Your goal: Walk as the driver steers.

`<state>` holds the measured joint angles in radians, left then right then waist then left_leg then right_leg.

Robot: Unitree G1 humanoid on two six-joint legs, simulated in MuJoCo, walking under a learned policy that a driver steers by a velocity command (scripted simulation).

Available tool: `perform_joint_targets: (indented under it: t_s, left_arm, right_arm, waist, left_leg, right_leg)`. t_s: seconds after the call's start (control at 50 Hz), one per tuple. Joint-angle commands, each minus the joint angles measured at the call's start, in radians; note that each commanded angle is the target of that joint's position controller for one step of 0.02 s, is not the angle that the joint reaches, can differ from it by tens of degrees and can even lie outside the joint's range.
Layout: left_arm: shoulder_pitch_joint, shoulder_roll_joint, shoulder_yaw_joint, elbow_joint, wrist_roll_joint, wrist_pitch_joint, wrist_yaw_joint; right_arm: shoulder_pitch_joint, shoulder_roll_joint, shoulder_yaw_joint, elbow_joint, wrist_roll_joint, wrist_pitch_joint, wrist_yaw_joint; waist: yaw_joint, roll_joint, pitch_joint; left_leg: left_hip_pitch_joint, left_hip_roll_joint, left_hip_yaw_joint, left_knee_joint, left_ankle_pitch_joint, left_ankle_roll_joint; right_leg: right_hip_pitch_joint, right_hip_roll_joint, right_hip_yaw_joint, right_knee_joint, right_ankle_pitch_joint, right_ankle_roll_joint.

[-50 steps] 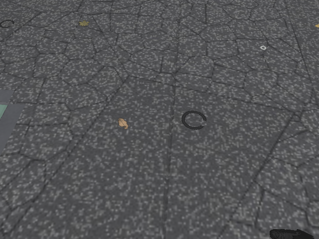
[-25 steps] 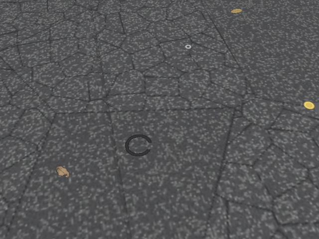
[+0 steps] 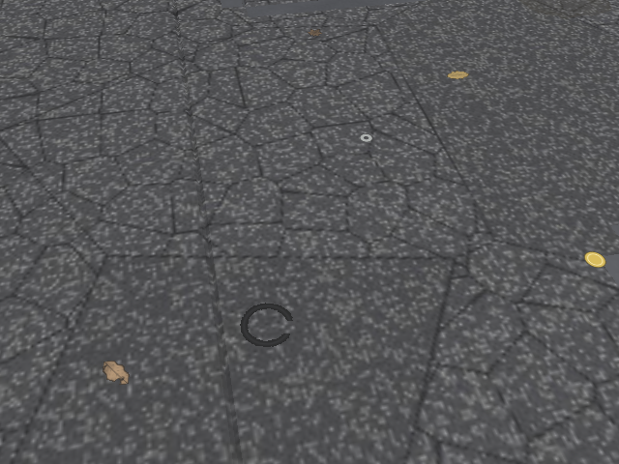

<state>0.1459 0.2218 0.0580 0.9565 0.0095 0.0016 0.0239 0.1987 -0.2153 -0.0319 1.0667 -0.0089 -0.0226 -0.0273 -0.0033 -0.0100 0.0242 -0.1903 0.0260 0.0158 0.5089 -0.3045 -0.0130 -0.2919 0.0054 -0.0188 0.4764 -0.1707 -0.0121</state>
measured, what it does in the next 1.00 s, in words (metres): stands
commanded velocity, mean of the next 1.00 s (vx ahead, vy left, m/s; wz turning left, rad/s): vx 0.00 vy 0.00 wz -0.01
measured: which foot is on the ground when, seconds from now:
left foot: down 0.00-1.00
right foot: down 0.00-1.00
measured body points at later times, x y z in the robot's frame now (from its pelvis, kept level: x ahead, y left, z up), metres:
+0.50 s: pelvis +0.02 +0.01 +0.00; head +0.03 +0.01 +0.45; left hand +0.09 +0.26 -0.15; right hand +0.05 -0.24 -0.15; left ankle -0.02 +0.13 -0.74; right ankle +0.05 -0.11 -0.74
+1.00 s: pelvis +0.02 +0.01 +0.00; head +0.03 +0.01 +0.45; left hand +0.06 +0.26 -0.15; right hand +0.02 -0.23 -0.15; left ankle -0.02 +0.13 -0.74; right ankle +0.05 -0.11 -0.74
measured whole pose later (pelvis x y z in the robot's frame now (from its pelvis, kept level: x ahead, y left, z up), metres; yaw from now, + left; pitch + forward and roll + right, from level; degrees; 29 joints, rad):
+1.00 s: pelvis +0.02 +0.01 +0.00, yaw +0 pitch -1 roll +0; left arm 0.16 0.20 0.04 1.14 0.00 0.01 0.04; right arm 0.30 -0.18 -0.01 1.10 0.00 -0.02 -0.04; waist 0.00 0.00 0.03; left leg -0.14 0.01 0.03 0.48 -0.32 0.00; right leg -0.27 -0.01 0.00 0.49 -0.21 0.01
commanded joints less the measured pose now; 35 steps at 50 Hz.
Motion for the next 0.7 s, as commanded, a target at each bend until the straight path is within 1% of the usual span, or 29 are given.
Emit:
perform_joint_targets:
  t_s: [0.02, 0.1, 0.24, 0.44, 0.7]
  left_arm:
    - [-0.03, 0.091, 0.018, -0.024, -0.003, -0.013, 0.001]
    - [-0.017, 0.095, 0.017, 0.011, -0.006, -0.01, 0.005]
    - [-0.007, 0.103, 0.013, 0.059, -0.009, -0.004, 0.012]
    - [-0.013, 0.099, 0.008, 0.104, -0.01, 0.003, 0.016]
    - [-0.003, 0.089, 0.0, 0.141, -0.011, 0.006, 0.018]
  right_arm:
    - [0.011, -0.122, -0.017, -0.028, 0.002, -0.008, -0.006]
    - [0.021, -0.115, -0.014, -0.022, 0.004, -0.003, -0.005]
    - [0.033, -0.104, -0.01, -0.012, 0.005, 0.004, -0.004]
    - [0.059, -0.095, -0.005, 0.001, 0.003, 0.007, -0.007]
    - [0.112, -0.08, 0.003, 0.012, 0.003, 0.004, -0.011]
  waist:
    - [-0.007, 0.023, -0.024]
    - [-0.008, 0.005, -0.035]
    - [-0.004, 0.009, -0.029]
    - [0.001, 0.017, -0.011]
    - [0.004, 0.012, 0.006]
  left_leg:
    - [-0.099, 0.049, -0.051, -0.134, 0.046, 0.038]
    - [-0.076, 0.039, -0.038, -0.121, 0.105, 0.038]
    - [-0.059, 0.027, -0.025, -0.119, 0.15, 0.036]
    - [-0.062, 0.019, -0.017, -0.129, 0.133, 0.032]
    - [-0.074, 0.013, -0.014, -0.139, 0.093, 0.031]
  right_leg:
    - [0.121, -0.045, 0.051, -0.042, 0.099, -0.029]
    - [0.135, -0.048, 0.051, -0.034, 0.148, -0.028]
    - [0.144, -0.051, 0.05, -0.027, 0.172, -0.028]
    - [0.144, -0.049, 0.047, -0.032, 0.149, -0.025]
    - [0.134, -0.045, 0.043, -0.042, 0.107, -0.02]
Keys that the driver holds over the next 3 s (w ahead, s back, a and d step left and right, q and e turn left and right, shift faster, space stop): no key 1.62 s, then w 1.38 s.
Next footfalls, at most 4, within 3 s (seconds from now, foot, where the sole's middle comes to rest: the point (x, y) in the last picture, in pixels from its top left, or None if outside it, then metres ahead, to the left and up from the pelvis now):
2.38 left None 0.51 0.11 -0.77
2.92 right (369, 338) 0.82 -0.13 -0.77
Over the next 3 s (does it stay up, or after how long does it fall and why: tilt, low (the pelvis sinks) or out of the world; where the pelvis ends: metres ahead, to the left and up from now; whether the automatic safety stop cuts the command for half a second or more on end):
stays up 0.69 -0.03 -0.01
